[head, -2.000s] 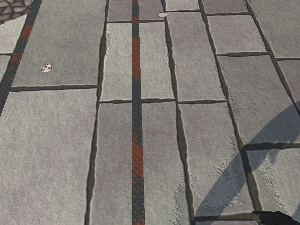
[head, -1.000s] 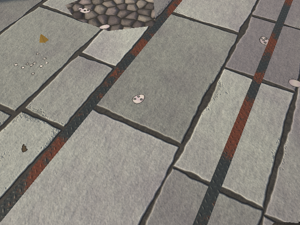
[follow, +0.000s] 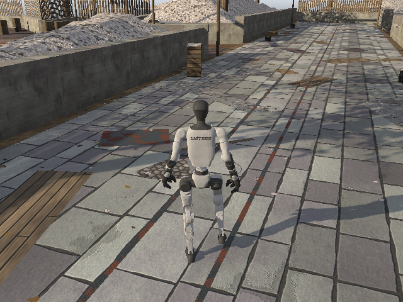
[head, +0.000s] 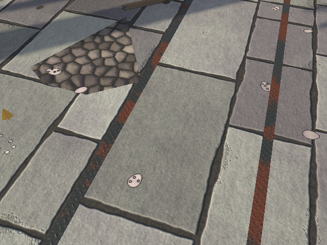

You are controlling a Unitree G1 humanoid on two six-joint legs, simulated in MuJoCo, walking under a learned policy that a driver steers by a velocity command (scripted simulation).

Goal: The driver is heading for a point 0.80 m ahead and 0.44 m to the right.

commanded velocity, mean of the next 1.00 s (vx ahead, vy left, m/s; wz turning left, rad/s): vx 0.50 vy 0.00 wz -0.55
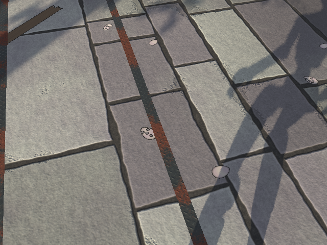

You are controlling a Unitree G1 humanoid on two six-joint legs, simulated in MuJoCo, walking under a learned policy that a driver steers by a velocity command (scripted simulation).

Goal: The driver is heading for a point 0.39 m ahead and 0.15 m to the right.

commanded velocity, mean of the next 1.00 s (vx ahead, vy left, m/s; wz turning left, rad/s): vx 0.26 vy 0.00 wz -0.31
